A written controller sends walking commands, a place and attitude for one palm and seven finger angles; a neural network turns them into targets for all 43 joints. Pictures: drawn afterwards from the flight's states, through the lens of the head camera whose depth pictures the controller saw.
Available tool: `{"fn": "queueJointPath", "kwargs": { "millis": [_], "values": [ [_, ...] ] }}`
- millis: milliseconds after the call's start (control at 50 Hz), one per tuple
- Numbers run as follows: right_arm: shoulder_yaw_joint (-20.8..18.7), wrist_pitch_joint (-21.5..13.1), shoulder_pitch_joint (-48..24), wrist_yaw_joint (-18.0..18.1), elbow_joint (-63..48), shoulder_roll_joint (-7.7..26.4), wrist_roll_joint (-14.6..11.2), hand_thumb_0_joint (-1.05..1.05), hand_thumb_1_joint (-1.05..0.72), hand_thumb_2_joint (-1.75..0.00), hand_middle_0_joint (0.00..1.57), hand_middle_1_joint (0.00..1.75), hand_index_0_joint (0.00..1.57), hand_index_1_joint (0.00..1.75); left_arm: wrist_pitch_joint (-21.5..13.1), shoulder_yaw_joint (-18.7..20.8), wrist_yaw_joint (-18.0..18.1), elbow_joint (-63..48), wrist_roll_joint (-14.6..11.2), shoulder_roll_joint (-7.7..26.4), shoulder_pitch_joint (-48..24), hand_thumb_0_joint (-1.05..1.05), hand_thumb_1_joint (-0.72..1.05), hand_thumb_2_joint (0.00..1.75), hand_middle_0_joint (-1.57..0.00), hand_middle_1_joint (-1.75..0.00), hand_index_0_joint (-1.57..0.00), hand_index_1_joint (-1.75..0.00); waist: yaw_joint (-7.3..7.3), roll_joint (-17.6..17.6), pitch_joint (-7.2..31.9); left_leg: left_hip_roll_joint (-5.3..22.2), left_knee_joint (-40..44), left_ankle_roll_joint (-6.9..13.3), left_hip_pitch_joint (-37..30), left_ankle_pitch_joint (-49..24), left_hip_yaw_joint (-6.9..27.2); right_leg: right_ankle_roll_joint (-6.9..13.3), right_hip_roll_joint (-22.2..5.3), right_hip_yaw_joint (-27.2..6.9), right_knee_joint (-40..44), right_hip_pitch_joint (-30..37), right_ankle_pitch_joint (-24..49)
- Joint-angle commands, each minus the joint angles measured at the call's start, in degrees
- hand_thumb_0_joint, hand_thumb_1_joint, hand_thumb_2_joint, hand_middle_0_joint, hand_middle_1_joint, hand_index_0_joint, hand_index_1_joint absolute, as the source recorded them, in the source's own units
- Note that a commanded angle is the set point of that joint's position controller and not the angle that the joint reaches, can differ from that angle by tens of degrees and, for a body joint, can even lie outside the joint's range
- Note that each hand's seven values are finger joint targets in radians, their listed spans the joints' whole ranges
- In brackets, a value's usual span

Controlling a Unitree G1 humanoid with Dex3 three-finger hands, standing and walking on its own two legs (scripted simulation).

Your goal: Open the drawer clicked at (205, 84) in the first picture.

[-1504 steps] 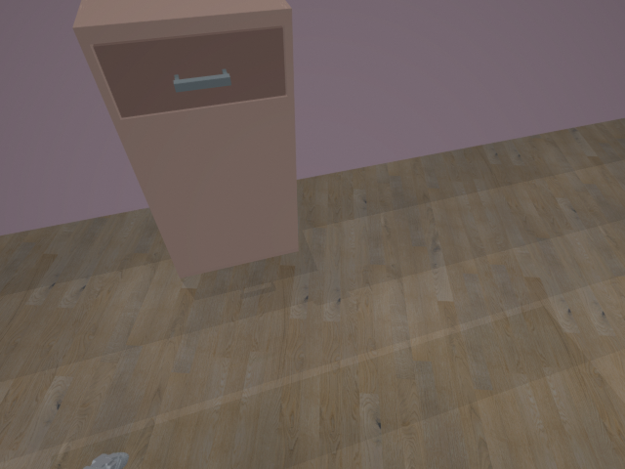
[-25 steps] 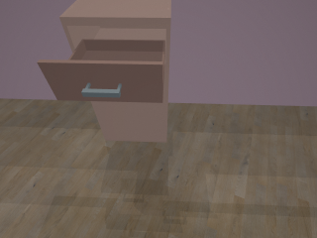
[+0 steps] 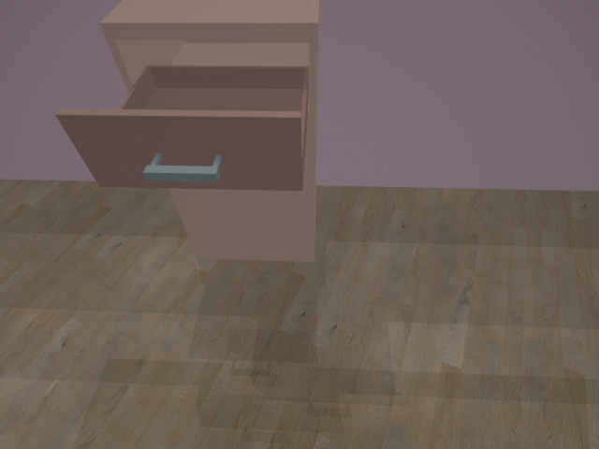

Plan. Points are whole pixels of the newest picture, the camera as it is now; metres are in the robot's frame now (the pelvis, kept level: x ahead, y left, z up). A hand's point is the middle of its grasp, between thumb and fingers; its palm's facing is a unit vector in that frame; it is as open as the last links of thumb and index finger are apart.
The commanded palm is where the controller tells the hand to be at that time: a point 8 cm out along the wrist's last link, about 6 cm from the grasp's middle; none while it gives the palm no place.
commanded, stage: look to check the result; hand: left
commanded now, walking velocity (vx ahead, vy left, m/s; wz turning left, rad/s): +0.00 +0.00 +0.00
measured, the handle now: (185, 166) +0.59 +0.25 +0.02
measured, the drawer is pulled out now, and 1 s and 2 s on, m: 0.30 0.30 0.30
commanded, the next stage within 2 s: stand and wait in 0.24 s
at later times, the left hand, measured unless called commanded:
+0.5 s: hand out of the picture +0.09 +0.22 -0.16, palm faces -0.01 -0.95 -0.32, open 7.4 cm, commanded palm none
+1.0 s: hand out of the picture +0.11 +0.24 -0.15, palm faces -0.02 -0.94 -0.35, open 7.4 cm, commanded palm none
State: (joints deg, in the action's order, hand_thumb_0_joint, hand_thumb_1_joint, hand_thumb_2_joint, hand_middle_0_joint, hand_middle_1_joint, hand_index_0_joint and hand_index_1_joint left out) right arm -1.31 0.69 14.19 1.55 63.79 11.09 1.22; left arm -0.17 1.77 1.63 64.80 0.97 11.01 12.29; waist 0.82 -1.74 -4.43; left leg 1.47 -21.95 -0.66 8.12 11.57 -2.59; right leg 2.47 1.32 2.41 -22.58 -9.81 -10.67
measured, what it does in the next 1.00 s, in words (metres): stands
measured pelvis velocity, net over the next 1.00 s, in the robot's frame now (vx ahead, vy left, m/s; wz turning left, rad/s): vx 0.03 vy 0.00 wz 0.00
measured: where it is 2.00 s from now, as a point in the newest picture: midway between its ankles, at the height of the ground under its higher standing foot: outside the picture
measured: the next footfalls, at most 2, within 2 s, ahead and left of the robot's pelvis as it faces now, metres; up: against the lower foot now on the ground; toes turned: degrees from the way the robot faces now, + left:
none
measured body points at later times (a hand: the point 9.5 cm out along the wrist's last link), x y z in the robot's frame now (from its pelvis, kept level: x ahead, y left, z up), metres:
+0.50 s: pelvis +0.02 +0.00 +0.00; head +0.04 -0.02 +0.45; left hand +0.09 +0.27 -0.13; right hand +0.07 -0.28 -0.15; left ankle +0.00 +0.13 -0.74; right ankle +0.02 -0.09 -0.74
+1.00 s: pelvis +0.03 +0.00 +0.00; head +0.05 -0.01 +0.45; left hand +0.11 +0.29 -0.13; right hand +0.09 -0.30 -0.14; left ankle +0.00 +0.13 -0.74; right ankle +0.02 -0.09 -0.74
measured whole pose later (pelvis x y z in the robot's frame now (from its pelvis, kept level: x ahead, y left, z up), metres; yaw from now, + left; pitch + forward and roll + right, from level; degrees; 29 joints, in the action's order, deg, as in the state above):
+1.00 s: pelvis +0.03 +0.00 +0.00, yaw +0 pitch -2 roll +0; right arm -0.9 0.4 6.7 0.6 63.6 18.7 1.1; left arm -1.0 1.5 0.7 64.2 1.0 17.9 5.4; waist 0.9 -1.2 -4.0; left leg 1.9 -16.7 -1.2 3.9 11.2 -2.8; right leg 2.7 2.0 2.2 -17.7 -5.8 -10.4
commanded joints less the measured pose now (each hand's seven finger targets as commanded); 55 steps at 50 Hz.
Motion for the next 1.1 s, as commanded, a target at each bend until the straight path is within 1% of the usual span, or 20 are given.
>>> {"fn": "queueJointPath", "kwargs": {
  "millis": [0, 80, 100, 180, 260, 300, 320, 380, 400, 440, 520, 600, 620, 740, 840, 900, 960, 1020, 1040, 1080],
  "values": [
    [-1.17, -0.89, 1.88, 0.31, -2.05, 7.45, -0.33, 0.00, -0.90, -0.90, 0.20, 0.30, 0.20, 0.30, -1.22, 1.48, 0.25, -2.57, -0.14, 9.75, 0.35, 0.00, 0.90, 0.90, -0.20, -0.30, -0.20, -0.30, -0.07, 2.09, 0.22, 4.59, 4.25, 2.01, 0.03, -1.80, 4.35, 0.71, -7.01, -7.63, 6.88, -1.87, -0.02],
    [-1.10, -0.91, 0.49, 0.17, -2.07, 8.51, -0.17, 0.00, -0.90, -0.90, 0.20, 0.30, 0.20, 0.30, -1.25, 1.57, 0.05, -2.77, -0.14, 10.86, -0.98, 0.00, 0.90, 0.90, -0.20, -0.30, -0.20, -0.30, -0.07, 1.45, -0.04, 4.54, 4.53, 1.86, 0.14, -1.71, 4.33, 0.61, -7.34, -7.89, 7.43, -1.52, -0.15],
    [-1.24, -0.94, 0.15, 0.16, -2.28, 8.99, -0.23, 0.00, -0.90, -0.90, 0.20, 0.30, 0.20, 0.30, -1.44, 1.67, 0.08, -2.86, -0.11, 11.28, -0.84, 0.00, 0.90, 0.90, -0.20, -0.30, -0.20, -0.30, -0.09, 2.12, 1.10, 4.61, 4.29, 1.95, -0.87, -2.35, 4.36, 0.63, -7.26, -8.13, 7.55, -1.23, 0.67],
    [-1.33, -1.07, -1.38, 0.09, -2.32, 10.31, -0.15, 0.00, -0.90, -0.90, 0.20, 0.30, 0.20, 0.30, -1.60, 1.73, -0.02, -3.07, -0.17, 12.29, -2.45, 0.00, 0.90, 0.90, -0.20, -0.30, -0.20, -0.30, 0.00, 1.99, 1.85, 4.74, 4.44, 1.78, -1.03, -3.38, 4.36, 0.60, -7.62, -8.07, 7.44, -0.09, 3.08],
    [-1.33, -1.30, -2.52, 0.13, -2.58, 11.46, -0.17, 0.00, -0.90, -0.90, 0.20, 0.30, 0.20, 0.30, -1.84, 1.81, -0.03, -3.34, -0.21, 13.20, -3.62, 0.00, 0.90, 0.90, -0.20, -0.30, -0.20, -0.30, 0.04, 0.74, 3.72, 5.23, 4.51, 1.71, -2.09, -6.75, 4.50, 0.68, -7.75, -7.63, 6.22, 2.00, 9.74],
    [-1.41, -1.34, -3.29, 0.17, -2.83, 12.14, -0.32, 0.00, -0.90, -0.90, 0.20, 0.30, 0.20, 0.30, -1.93, 1.93, -0.02, -3.51, -0.21, 13.69, -3.79, 0.00, 0.90, 0.90, -0.20, -0.30, -0.20, -0.30, -0.12, 1.22, 4.33, 5.43, 4.61, 1.74, -2.78, -7.36, 4.41, 0.65, -7.65, -7.59, 6.16, 2.36, 11.03],
    [-1.41, -1.30, -3.62, 0.13, -2.81, 12.40, -0.24, 0.00, -0.90, -0.90, 0.20, 0.30, 0.20, 0.30, -1.84, 1.84, -0.05, -3.39, -0.21, 14.03, -4.59, 0.00, 0.90, 0.90, -0.20, -0.30, -0.20, -0.30, 0.06, 1.46, 3.46, 5.49, 4.90, 1.63, -2.31, -7.21, 4.45, 0.56, -7.81, -7.30, 6.18, 2.22, 10.95],
    [-1.33, -1.43, -4.43, 0.04, -2.79, 13.20, -0.21, 0.00, -0.90, -0.90, 0.20, 0.30, 0.20, 0.30, -1.87, 1.80, -0.13, -3.45, -0.21, 14.54, -5.14, 0.00, 0.90, 0.90, -0.20, -0.30, -0.20, -0.30, -0.06, 0.42, 4.53, 5.59, 5.41, 1.60, -2.83, -7.60, 4.60, 0.62, -7.87, -7.57, 6.24, 3.03, 10.88],
    [-1.40, -1.43, -4.93, 0.08, -3.06, 13.41, -0.31, 0.00, -0.90, -0.90, 0.20, 0.30, 0.20, 0.30, -1.92, 1.95, -0.13, -3.53, -0.18, 14.74, -5.10, 0.00, 0.90, 0.90, -0.20, -0.30, -0.20, -0.30, -0.20, 1.38, 4.17, 5.65, 5.33, 1.72, -3.34, -7.88, 4.70, 0.59, -7.64, -7.56, 6.41, 2.52, 11.06],
    [-1.30, -1.43, -5.08, 0.01, -2.93, 14.06, -0.24, 0.00, -0.90, -0.90, 0.20, 0.30, 0.20, 0.30, -1.87, 1.83, -0.18, -3.55, -0.22, 15.28, -6.02, 0.00, 0.90, 0.90, -0.20, -0.30, -0.20, -0.30, 0.03, 0.66, 4.38, 5.78, 5.70, 1.58, -3.10, -7.79, 4.62, 0.54, -7.82, -7.65, 6.52, 3.07, 11.03],
    [-1.38, -1.51, -5.93, -0.01, -3.04, 14.95, -0.28, 0.00, -0.90, -0.90, 0.20, 0.30, 0.20, 0.30, -2.00, 1.87, -0.19, -3.62, -0.20, 16.10, -6.51, 0.00, 0.90, 0.90, -0.20, -0.30, -0.20, -0.30, 0.02, 1.09, 5.37, 5.99, 5.75, 1.57, -4.20, -9.11, 4.46, 0.50, -8.03, -7.45, 6.53, 3.74, 12.89],
    [-1.45, -1.53, -6.86, -0.06, -3.30, 15.89, -0.42, 0.00, -0.90, -0.90, 0.20, 0.30, 0.20, 0.30, -2.14, 1.95, -0.20, -3.90, -0.20, 16.97, -6.88, 0.00, 0.90, 0.90, -0.20, -0.30, -0.20, -0.30, -0.18, 2.73, 5.38, 6.00, 5.89, 1.64, -4.88, -9.59, 4.52, 0.38, -7.92, -7.66, 6.84, 3.69, 13.93],
    [-1.45, -1.49, -6.84, -0.11, -3.24, 16.20, -0.31, 0.00, -0.90, -0.90, 0.20, 0.30, 0.20, 0.30, -2.05, 1.85, -0.22, -3.96, -0.21, 17.10, -7.52, 0.00, 0.90, 0.90, -0.20, -0.30, -0.20, -0.30, 0.12, 2.11, 5.18, 6.01, 6.05, 1.54, -4.49, -9.27, 4.60, 0.34, -8.03, -7.53, 6.80, 3.83, 13.38],
    [-1.42, -1.56, -7.76, -0.24, -3.30, 16.95, -0.31, 0.00, -0.90, -0.90, 0.20, 0.30, 0.20, 0.30, -2.13, 1.78, -0.33, -4.02, -0.21, 17.98, -8.17, 0.00, 0.90, 0.90, -0.20, -0.30, -0.20, -0.30, 0.04, 1.17, 5.52, 6.09, 6.38, 1.47, -4.87, -9.75, 4.64, 0.38, -8.17, -7.84, 7.05, 4.23, 13.77],
    [-1.37, -1.64, -8.15, -0.20, -3.36, 17.57, -0.38, 0.00, -0.90, -0.90, 0.20, 0.30, 0.20, 0.30, -2.17, 1.78, -0.32, -4.08, -0.22, 18.46, -8.45, 0.00, 0.90, 0.90, -0.20, -0.30, -0.20, -0.30, 0.04, 1.30, 6.36, 6.29, 6.48, 1.45, -5.69, -11.09, 4.65, 0.36, -8.29, -7.69, 7.00, 4.87, 15.25],
    [-1.26, -1.56, -8.45, -0.23, -3.44, 17.71, -0.48, 0.00, -0.90, -0.90, 0.20, 0.30, 0.20, 0.30, -2.17, 1.80, -0.37, -4.07, -0.19, 18.65, -8.40, 0.00, 0.90, 0.90, -0.20, -0.30, -0.20, -0.30, -0.15, 1.86, 5.15, 6.28, 6.91, 1.47, -5.57, -9.82, 4.55, 0.24, -8.12, -7.70, 7.69, 4.03, 13.57],
    [-1.35, -1.55, -8.36, -0.31, -3.33, 18.16, -0.37, 0.00, -0.90, -0.90, 0.20, 0.30, 0.20, 0.30, -2.15, 1.65, -0.39, -4.05, -0.21, 18.90, -8.91, 0.00, 0.90, 0.90, -0.20, -0.30, -0.20, -0.30, 0.08, 1.94, 5.91, 6.26, 7.07, 1.36, -5.49, -9.76, 4.73, 0.25, -8.26, -7.76, 7.68, 4.75, 13.49],
    [-1.33, -1.63, -8.72, -0.30, -3.34, 18.03, -0.41, 0.00, -0.90, -0.90, 0.20, 0.30, 0.20, 0.30, -2.18, 1.65, -0.39, -3.97, -0.21, 19.02, -8.72, 0.00, 0.90, 0.90, -0.20, -0.30, -0.20, -0.30, -0.01, 0.50, 5.69, 6.23, 6.86, 1.38, -5.88, -10.57, 4.64, 0.28, -8.43, -7.71, 7.68, 4.67, 14.31],
    [-1.31, -1.60, -8.51, -0.31, -3.31, 18.05, -0.42, 0.00, -0.90, -0.90, 0.20, 0.30, 0.20, 0.30, -2.22, 1.63, -0.38, -3.97, -0.23, 19.12, -8.73, 0.00, 0.90, 0.90, -0.20, -0.30, -0.20, -0.30, 0.01, 1.26, 6.42, 6.27, 6.89, 1.38, -6.05, -10.30, 4.70, 0.31, -8.39, -7.93, 7.72, 5.03, 14.32],
    [-1.29, -1.60, -8.73, -0.31, -3.31, 18.38, -0.46, 0.00, -0.90, -0.90, 0.20, 0.30, 0.20, 0.30, -2.20, 1.57, -0.45, -4.02, -0.26, 19.28, -8.94, 0.00, 0.90, 0.90, -0.20, -0.30, -0.20, -0.30, 0.05, 1.44, 5.92, 6.21, 7.05, 1.31, -5.67, -9.92, 4.79, 0.32, -8.36, -7.96, 7.81, 4.86, 14.08]
  ]
}}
